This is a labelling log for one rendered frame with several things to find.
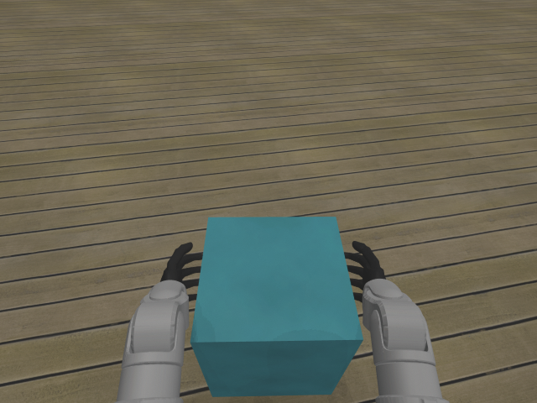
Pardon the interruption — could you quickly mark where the robot left hand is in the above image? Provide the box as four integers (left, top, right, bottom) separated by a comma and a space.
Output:
160, 243, 203, 301

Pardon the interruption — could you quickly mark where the left robot forearm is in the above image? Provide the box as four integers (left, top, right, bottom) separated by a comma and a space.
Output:
114, 280, 189, 403

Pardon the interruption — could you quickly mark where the robot right hand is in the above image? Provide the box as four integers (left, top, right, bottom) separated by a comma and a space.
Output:
344, 241, 386, 303

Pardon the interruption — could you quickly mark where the carton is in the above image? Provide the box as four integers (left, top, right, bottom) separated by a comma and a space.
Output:
190, 217, 363, 397

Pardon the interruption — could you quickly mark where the right robot forearm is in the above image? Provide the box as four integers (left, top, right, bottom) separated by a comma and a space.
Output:
362, 279, 450, 403

